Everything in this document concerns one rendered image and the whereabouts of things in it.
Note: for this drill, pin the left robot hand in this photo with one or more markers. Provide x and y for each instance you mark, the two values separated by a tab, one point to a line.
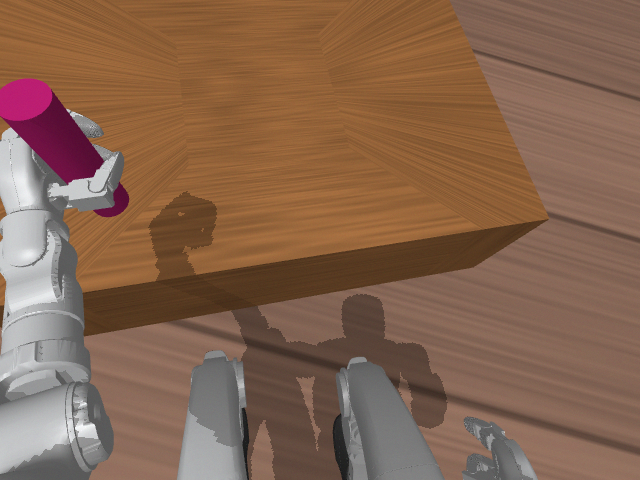
28	182

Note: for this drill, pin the left robot arm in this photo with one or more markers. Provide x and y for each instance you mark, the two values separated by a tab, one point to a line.
53	425

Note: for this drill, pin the right robot foot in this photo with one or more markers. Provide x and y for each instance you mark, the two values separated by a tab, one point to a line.
341	454

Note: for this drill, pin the can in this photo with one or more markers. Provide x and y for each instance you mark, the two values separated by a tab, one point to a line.
34	112

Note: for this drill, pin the right robot hand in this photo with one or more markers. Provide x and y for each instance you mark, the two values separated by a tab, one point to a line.
509	461

